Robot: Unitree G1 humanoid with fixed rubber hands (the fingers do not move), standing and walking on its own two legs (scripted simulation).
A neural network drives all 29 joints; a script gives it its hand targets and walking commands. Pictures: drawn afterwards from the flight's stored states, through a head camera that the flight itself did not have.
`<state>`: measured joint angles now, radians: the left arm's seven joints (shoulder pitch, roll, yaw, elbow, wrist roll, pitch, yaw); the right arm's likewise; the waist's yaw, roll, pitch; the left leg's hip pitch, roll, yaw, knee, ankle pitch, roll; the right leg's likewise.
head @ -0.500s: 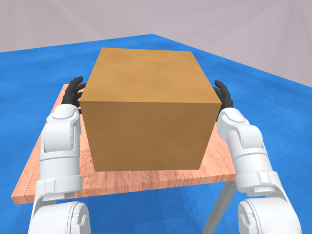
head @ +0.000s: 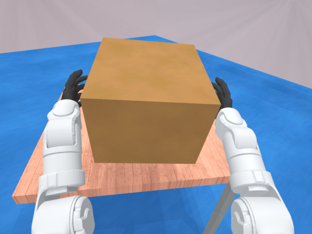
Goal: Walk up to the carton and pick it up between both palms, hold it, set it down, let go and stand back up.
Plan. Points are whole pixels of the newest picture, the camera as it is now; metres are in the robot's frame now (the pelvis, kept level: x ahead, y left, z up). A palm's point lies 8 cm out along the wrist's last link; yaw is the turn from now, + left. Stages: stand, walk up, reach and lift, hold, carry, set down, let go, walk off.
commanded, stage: set down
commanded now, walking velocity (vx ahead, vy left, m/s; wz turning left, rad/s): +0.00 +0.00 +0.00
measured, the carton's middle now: (148, 99) +0.45 +0.01 +0.20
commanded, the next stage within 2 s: none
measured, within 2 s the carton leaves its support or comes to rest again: neither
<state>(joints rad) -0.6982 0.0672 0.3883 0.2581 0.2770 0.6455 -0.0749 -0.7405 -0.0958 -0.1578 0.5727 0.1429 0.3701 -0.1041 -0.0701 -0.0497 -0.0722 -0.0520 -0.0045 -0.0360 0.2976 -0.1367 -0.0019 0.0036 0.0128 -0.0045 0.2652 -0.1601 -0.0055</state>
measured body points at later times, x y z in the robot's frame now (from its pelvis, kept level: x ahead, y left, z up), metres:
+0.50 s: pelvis +0.02 +0.00 +0.00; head -0.01 +0.03 +0.45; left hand +0.40 +0.19 +0.16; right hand +0.40 -0.18 +0.16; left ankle +0.03 +0.12 -0.75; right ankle +0.00 -0.11 -0.75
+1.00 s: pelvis +0.02 -0.01 +0.00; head +0.00 +0.02 +0.45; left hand +0.41 +0.20 +0.13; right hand +0.42 -0.17 +0.13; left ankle +0.03 +0.12 -0.75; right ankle +0.00 -0.11 -0.75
